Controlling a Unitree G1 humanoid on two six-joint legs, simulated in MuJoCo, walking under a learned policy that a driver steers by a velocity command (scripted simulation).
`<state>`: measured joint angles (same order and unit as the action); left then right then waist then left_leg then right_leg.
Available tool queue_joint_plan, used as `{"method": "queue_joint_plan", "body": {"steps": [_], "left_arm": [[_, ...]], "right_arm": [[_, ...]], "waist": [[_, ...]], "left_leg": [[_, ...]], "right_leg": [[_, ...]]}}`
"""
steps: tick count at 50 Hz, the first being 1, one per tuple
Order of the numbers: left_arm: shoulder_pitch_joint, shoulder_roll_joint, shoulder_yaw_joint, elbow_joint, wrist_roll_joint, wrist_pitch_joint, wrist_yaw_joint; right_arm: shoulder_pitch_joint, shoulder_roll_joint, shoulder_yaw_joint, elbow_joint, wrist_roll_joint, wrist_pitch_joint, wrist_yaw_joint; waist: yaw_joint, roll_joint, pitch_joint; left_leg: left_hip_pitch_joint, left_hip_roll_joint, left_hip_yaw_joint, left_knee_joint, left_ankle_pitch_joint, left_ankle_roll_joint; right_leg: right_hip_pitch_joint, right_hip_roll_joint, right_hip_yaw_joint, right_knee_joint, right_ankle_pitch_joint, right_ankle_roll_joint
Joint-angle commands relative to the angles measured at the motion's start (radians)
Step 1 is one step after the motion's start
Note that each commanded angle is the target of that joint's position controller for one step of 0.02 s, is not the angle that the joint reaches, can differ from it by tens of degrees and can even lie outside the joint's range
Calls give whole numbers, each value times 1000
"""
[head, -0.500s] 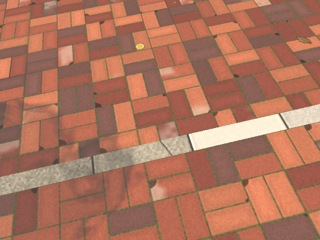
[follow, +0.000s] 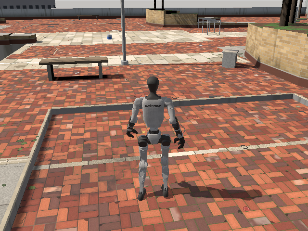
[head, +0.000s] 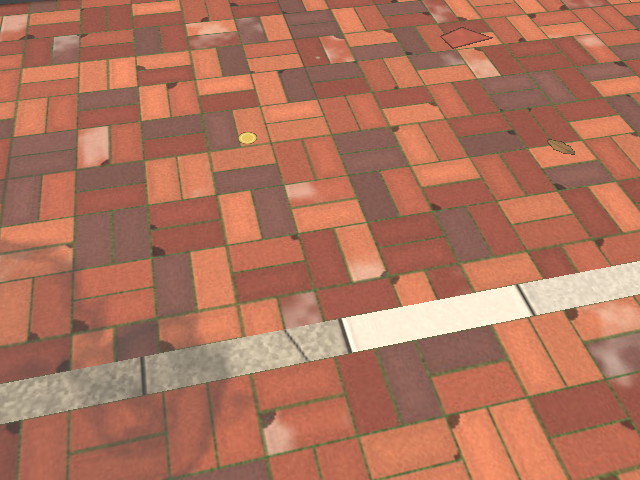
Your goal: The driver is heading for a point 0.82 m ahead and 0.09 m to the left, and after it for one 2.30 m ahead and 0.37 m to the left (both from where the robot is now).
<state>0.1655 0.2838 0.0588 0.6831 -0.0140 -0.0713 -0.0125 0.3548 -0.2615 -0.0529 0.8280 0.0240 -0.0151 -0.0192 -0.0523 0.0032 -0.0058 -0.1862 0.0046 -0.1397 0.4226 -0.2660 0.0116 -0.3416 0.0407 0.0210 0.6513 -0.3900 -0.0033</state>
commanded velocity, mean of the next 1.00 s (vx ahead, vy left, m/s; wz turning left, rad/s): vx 0.36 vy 0.00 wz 0.17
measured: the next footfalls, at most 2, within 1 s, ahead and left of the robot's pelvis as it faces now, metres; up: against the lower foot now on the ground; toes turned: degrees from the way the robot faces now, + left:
right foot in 0.06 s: +0.07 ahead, -0.13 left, +0.00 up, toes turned +4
left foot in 0.52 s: +0.34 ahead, +0.20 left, +0.00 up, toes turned +20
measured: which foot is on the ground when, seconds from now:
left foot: down 0.00-0.08, up 0.10-0.50, down 0.52-1.00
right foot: up 0.00-0.04, down 0.06-0.52, up 0.54-1.00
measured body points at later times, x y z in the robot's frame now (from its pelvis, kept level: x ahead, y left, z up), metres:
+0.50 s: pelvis +0.19 +0.05 -0.03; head +0.23 +0.06 +0.42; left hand +0.09 +0.32 -0.15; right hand +0.50 -0.09 -0.09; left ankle +0.31 +0.19 -0.74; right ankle +0.03 -0.13 -0.74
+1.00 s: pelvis +0.40 +0.13 -0.01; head +0.44 +0.13 +0.44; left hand +0.51 +0.41 -0.11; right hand +0.56 -0.12 -0.13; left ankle +0.31 +0.18 -0.75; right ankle +0.53 +0.04 -0.73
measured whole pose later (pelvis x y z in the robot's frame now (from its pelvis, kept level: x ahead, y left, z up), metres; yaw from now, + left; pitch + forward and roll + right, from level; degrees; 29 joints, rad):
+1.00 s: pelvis +0.40 +0.13 -0.01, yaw +10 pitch +2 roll +2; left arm 0.18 0.26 0.05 0.70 -0.01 -0.02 -0.04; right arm 0.17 -0.27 -0.06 0.78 0.00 -0.01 -0.03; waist -0.03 -0.03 0.04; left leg -0.07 -0.05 0.21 0.38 -0.34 0.06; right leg -0.53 -0.06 -0.03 0.66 -0.13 0.00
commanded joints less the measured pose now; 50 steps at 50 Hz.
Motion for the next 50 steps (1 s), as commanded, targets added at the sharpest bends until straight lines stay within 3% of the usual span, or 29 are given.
{"method": "queue_joint_plan", "body": {"steps": [1,2,3,4,5,6,7,8,10,12,16,18,21,23,24,25,26,27,28,29,30,31,32,35,38,41,43,47,50], "left_arm": [[-40,48,24,-67,-14,-38,-8],[-1,65,34,-53,-16,-34,-3],[80,91,45,-36,-17,-30,8],[220,137,57,-17,-8,-25,24],[280,249,83,-1,24,-18,19],[231,209,73,-2,27,-24,15],[192,139,53,-8,16,-30,18],[163,114,44,-12,15,-33,18],[130,99,37,-2,19,-32,19],[135,103,38,7,24,-36,19],[142,134,44,33,20,-30,23],[157,154,48,50,12,-26,27],[182,180,56,76,-6,-17,26],[182,208,64,82,-10,-6,28],[181,226,68,82,-12,2,32],[191,223,64,89,-16,8,34],[214,196,48,90,-9,2,37],[328,41,-3,52,35,-10,20],[308,93,-6,63,-3,-40,7],[157,177,23,30,-51,-48,5],[103,160,14,5,-54,-52,9],[93,149,14,19,-30,-46,20],[133,152,21,36,-16,-30,23],[232,106,20,87,-14,21,30],[184,79,18,69,0,35,35],[100,60,11,39,4,30,18],[36,47,6,7,4,31,2],[-12,70,16,-51,6,38,-27],[23,91,30,-77,6,41,-42]], "right_arm": [[-99,-200,-53,-100,9,-1,-10],[-98,-180,-49,-110,7,0,-9],[-111,-141,-39,-122,5,-4,-6],[-138,-59,-16,-145,-4,-11,0],[-155,-33,-7,-211,15,-28,-1],[-140,-109,-25,-205,20,-39,0],[-133,-144,-38,-185,19,-40,8],[-112,-136,-39,-163,13,-38,14],[-142,-112,-36,-168,7,-38,28],[-166,-83,-27,-184,6,-36,40],[-268,-54,-9,-241,2,-35,58],[-330,-44,-1,-265,0,-37,71],[-380,-62,-4,-297,5,-34,88],[-358,-97,-21,-306,1,-30,92],[-292,-127,-38,-297,0,-25,90],[-151,-159,-61,-264,0,-21,83],[8,-201,-87,-224,2,-12,62],[52,-315,-98,-206,-3,-14,43],[100,-269,-78,-229,-7,-24,44],[53,-216,-62,-213,-21,-37,53],[-14,-198,-55,-202,-19,-46,53],[-92,-159,-41,-200,-24,-55,52],[-140,-126,-31,-201,-37,-65,54],[-186,-111,-31,-169,-43,-95,56],[-207,-117,-33,-139,-51,-96,36],[-218,-125,-32,-128,-46,-76,11],[-191,-146,-37,-112,-41,-58,-2],[-170,-173,-48,-95,-26,-11,-11],[-193,-182,-55,-109,-6,17,-24]], "waist": [[62,165,6],[81,147,-11],[118,121,-46],[176,-3,-109],[171,-254,-89],[138,-213,-8],[121,-167,53],[105,-131,63],[94,-110,93],[96,-100,81],[113,-81,100],[130,-77,115],[126,-73,125],[88,-97,75],[43,-114,19],[-41,-99,-65],[-121,-60,-142],[-22,242,-267],[-71,182,-491],[-101,80,-323],[-60,61,-178],[-11,21,-93],[36,47,-63],[98,43,-48],[101,57,-13],[69,66,-6],[36,55,-6],[17,53,-1],[45,74,-22]], "left_leg": [[-72,120,-229,-164,-136,169],[-124,100,-227,-131,-130,149],[-218,74,-209,-55,-154,114],[-373,6,-126,189,-234,55],[-604,-66,-7,430,-316,25],[-673,26,-27,608,-292,22],[-708,46,-32,675,-205,27],[-697,59,-20,702,-131,23],[-686,89,-4,702,-17,13],[-656,89,34,686,60,-6],[-593,91,89,467,209,-32],[-538,83,130,357,258,-20],[-484,64,171,259,227,25],[-381,6,221,230,150,72],[-279,-36,248,228,105,98],[-53,-75,250,177,136,136],[239,-54,171,157,165,169],[629,253,-314,147,126,301],[670,407,-708,-58,-82,403],[546,365,-547,-106,-73,331],[368,331,-389,-122,-9,291],[205,294,-268,-131,170,259],[95,259,-161,-144,353,246],[-39,228,32,-192,652,235],[-50,199,166,-215,749,206],[-5,166,258,-210,725,167],[64,192,263,-194,722,168],[188,255,252,-107,727,182],[210,265,255,54,844,155]], "right_leg": [[125,27,-37,-234,175,9],[229,17,-34,-279,225,8],[374,-40,-3,-274,218,-1],[556,-211,175,-313,88,-48],[577,-434,556,-439,-212,-177],[496,-482,629,-467,-309,-232],[468,-429,530,-469,-265,-211],[447,-380,419,-475,-149,-183],[394,-328,243,-491,113,-151],[356,-293,118,-500,287,-148],[305,-276,-33,-516,397,-151],[293,-283,-86,-520,412,-142],[348,-313,-136,-492,505,-124],[398,-322,-179,-382,845,-104],[411,-318,-199,-264,1025,-94],[347,-305,-214,-86,1100,-80],[159,-276,-215,138,955,-53],[-259,-131,-193,557,-53,4],[-344,-45,43,757,-225,6],[-424,-90,78,785,-137,-7],[-428,-134,62,712,-45,-19],[-370,-173,55,645,21,-12],[-284,-194,66,607,55,-4],[-155,-175,69,533,90,29],[-192,-149,71,399,233,53],[-182,-139,23,196,403,53],[-202,-136,3,108,436,50],[-250,-122,-30,29,309,20],[-192,-70,-79,-26,176,-28]]}}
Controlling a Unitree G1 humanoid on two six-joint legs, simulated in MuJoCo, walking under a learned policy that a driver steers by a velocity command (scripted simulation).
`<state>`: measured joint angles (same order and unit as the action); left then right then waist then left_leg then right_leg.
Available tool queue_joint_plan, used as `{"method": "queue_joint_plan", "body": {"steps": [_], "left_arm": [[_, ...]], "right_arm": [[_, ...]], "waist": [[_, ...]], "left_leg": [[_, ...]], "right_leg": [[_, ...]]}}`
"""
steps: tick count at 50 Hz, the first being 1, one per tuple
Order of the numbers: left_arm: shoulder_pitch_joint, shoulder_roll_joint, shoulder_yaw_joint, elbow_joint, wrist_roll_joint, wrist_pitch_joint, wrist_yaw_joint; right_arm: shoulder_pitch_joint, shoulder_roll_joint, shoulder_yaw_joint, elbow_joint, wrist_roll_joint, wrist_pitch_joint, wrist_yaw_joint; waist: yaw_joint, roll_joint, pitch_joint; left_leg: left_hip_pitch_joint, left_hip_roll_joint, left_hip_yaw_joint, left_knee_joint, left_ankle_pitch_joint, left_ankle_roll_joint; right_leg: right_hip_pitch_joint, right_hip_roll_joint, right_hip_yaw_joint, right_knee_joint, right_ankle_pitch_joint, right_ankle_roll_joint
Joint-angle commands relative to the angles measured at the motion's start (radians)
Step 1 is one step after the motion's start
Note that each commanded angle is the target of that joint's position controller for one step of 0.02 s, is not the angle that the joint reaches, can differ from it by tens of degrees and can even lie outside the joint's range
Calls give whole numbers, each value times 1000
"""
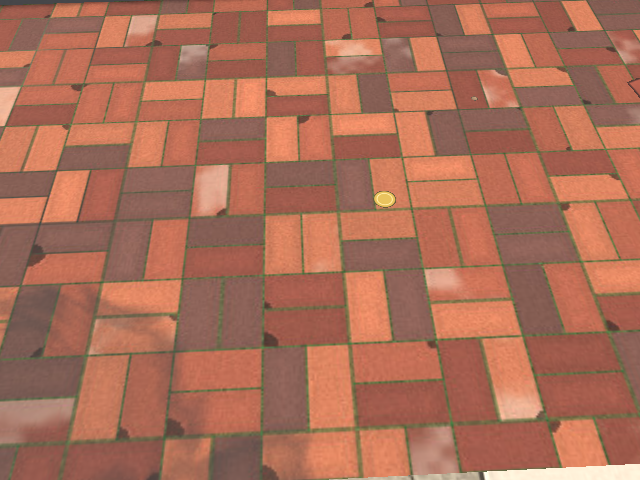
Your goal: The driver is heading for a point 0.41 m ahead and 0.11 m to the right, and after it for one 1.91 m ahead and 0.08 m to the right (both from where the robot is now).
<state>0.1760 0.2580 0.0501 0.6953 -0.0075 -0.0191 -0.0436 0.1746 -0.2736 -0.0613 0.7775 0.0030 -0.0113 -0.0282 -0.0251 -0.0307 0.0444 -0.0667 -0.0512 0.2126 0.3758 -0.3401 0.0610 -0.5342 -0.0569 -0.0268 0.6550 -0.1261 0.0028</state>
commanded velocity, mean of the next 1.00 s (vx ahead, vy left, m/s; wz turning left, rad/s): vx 0.23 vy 0.00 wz -0.53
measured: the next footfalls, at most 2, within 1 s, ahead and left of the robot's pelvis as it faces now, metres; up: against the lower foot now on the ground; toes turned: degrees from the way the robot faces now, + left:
right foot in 0.04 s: +0.15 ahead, -0.11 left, +0.00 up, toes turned -4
left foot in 0.44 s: +0.17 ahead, +0.13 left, +0.00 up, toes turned -21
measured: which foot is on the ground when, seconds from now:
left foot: down 0.00-0.06, up 0.08-0.42, down 0.44-0.94, up 0.96-1.00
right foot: up 0.00-0.02, down 0.04-0.44, up 0.46-0.92, down 0.94-1.00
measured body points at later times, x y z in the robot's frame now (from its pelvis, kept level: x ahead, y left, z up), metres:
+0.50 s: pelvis +0.08 +0.03 +0.00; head +0.11 +0.04 +0.45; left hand +0.33 +0.25 -0.09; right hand +0.11 -0.27 -0.10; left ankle +0.13 +0.15 -0.73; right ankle +0.10 -0.10 -0.71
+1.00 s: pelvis +0.21 -0.10 -0.02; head +0.24 -0.12 +0.43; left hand +0.54 -0.03 -0.08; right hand +0.04 -0.34 -0.14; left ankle +0.15 +0.13 -0.68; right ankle +0.21 -0.21 -0.73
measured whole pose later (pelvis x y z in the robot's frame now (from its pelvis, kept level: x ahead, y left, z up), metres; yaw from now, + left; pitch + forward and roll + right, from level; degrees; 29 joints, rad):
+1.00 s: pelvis +0.21 -0.10 -0.02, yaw -34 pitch +3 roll +0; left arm 0.08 0.28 0.06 0.56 -0.02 -0.03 -0.04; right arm 0.39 -0.31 -0.07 0.85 0.02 -0.06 0.00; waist -0.08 0.00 0.04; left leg -0.15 0.13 0.08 0.89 -0.52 -0.03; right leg -0.47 0.01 -0.05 0.65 -0.21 -0.06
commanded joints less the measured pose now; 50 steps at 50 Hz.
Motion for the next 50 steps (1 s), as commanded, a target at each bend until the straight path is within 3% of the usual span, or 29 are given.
{"method": "queue_joint_plan", "body": {"steps": [1,2,3,4,5,6,7,8,9,11,15,18,21,22,23,24,25,26,28,30,36,39,43,45,46,47,48,49,50], "left_arm": [[75,132,50,-81,-1,-16,-8],[168,189,72,-69,6,-21,6],[205,317,102,-85,18,-17,33],[191,307,89,-109,37,-16,37],[146,246,74,-128,25,-12,32],[83,209,65,-134,8,-8,35],[37,180,57,-138,-11,0,37],[-1,170,53,-145,-14,9,43],[-23,179,56,-153,-3,18,46],[-20,197,66,-158,11,27,56],[-12,215,77,-159,3,39,76],[-22,212,77,-168,5,51,75],[-44,197,70,-176,-9,60,76],[-29,166,61,-175,-7,59,77],[-28,94,42,-190,-5,55,77],[-55,121,48,-239,-13,31,71],[-52,185,65,-221,-9,21,68],[-22,209,77,-193,-5,21,64],[6,174,71,-165,3,22,57],[-14,134,59,-169,-6,14,48],[-113,94,41,-205,-15,1,29],[-167,72,28,-221,-16,-4,10],[-195,74,23,-235,-22,-5,-12],[-152,91,32,-229,-16,-6,-15],[-41,110,49,-199,-15,-8,-11],[127,163,81,-145,-17,-5,0],[303,247,104,-117,-15,4,23],[279,334,100,-131,-9,-8,28],[269,238,76,-132,3,-26,20]], "right_arm": [[-25,-165,-45,-64,21,19,-21],[-5,-156,-41,-66,18,14,-22],[31,-98,-22,-105,-29,-1,-12],[31,-89,-7,-119,-39,-12,8],[-2,-144,-23,-102,-8,-15,23],[-42,-140,-22,-114,7,-10,24],[-50,-126,-22,-105,0,0,16],[-54,-133,-27,-107,-9,12,5],[-40,-115,-24,-103,-9,20,5],[-13,-91,-17,-91,-6,21,1],[-33,-87,-12,-92,-3,17,-4],[-45,-100,-19,-101,2,7,6],[29,-101,-30,-86,9,-13,23],[82,-132,-44,-75,2,-16,20],[159,-213,-62,-69,-20,-17,13],[136,-281,-76,-69,-53,-29,27],[53,-227,-63,-106,-47,-43,20],[13,-179,-51,-112,-22,-48,9],[26,-145,-39,-109,-1,-50,-4],[86,-134,-34,-94,-11,-61,-8],[174,-167,-44,-60,-15,-65,0],[184,-194,-53,-41,-5,-62,4],[192,-223,-64,-15,19,-53,16],[191,-242,-68,-2,31,-47,20],[185,-240,-64,9,36,-45,21],[202,-209,-48,16,33,-48,20],[199,-134,-15,-15,-5,-57,24],[254,-54,15,-55,-5,-83,34],[146,-172,-17,-46,43,-98,38]], "waist": [[56,95,-107],[103,25,-170],[73,-207,-266],[62,-246,-421],[94,-89,-410],[68,-27,-303],[41,41,-206],[19,19,-163],[-1,-28,-146],[-1,-78,-162],[25,-108,-203],[39,-144,-189],[-6,-146,-182],[-25,-91,-166],[-35,125,-158],[-13,319,-59],[10,249,-12],[28,211,-2],[14,175,-11],[-11,162,-7],[-70,165,20],[-87,164,44],[-80,151,68],[-35,158,32],[42,136,-34],[126,96,-137],[192,-60,-272],[107,-278,-402],[173,-109,-362]], "left_leg": [[71,288,-70,220,953,74],[-13,214,-39,412,848,9],[-325,77,-28,743,219,-73],[-540,-73,-219,984,-356,-108],[-568,2,-337,1024,-310,-95],[-599,35,-324,979,-237,-88],[-599,65,-308,883,-188,-95],[-552,79,-300,793,-142,-103],[-486,61,-275,735,-107,-115],[-435,37,-265,626,-86,-142],[-371,28,-284,461,-8,-154],[-340,17,-289,361,-3,-138],[-166,8,-244,127,77,-85],[-54,87,-305,48,19,-46],[50,321,-582,-67,-226,49],[-48,460,-910,-210,-407,172],[-80,440,-856,-211,-423,173],[-71,385,-733,-194,-357,125],[-37,323,-575,-193,-216,81],[-30,298,-462,-208,-108,73],[63,323,-304,-231,74,95],[57,338,-229,-231,140,93],[75,363,-158,-198,209,76],[58,368,-125,-106,504,66],[28,349,-83,32,729,52],[-68,304,-31,240,814,24],[-350,253,-24,588,369,-23],[-651,81,-158,894,-265,-64],[-722,109,-294,993,-211,-54]], "right_leg": [[99,63,-50,-114,-27,-62],[283,54,19,-214,268,-113],[570,-181,344,-157,811,-257],[724,-346,678,-218,809,-454],[677,-305,570,-242,658,-409],[576,-252,465,-252,512,-347],[460,-200,397,-280,386,-291],[364,-159,359,-304,293,-261],[288,-116,329,-319,268,-248],[265,-95,317,-319,289,-251],[261,-86,359,-303,135,-230],[259,-82,431,-294,15,-211],[161,-30,458,-279,-361,-162],[48,25,417,-197,-478,-115],[-145,149,234,99,-538,-47],[-311,155,192,289,-448,-36],[-317,96,228,391,-352,-32],[-323,87,208,432,-273,-18],[-322,59,162,511,-171,17],[-317,42,129,546,-93,31],[-322,1,95,321,0,59],[-249,-15,47,179,8,46],[-145,-10,-14,48,-77,-17],[16,43,-56,-19,-138,-67],[203,88,-76,-99,-87,-103],[476,127,-76,-141,-29,-135],[811,-82,209,-128,-40,-193],[955,-340,745,-290,-219,-349],[878,-349,719,-352,-224,-326]]}}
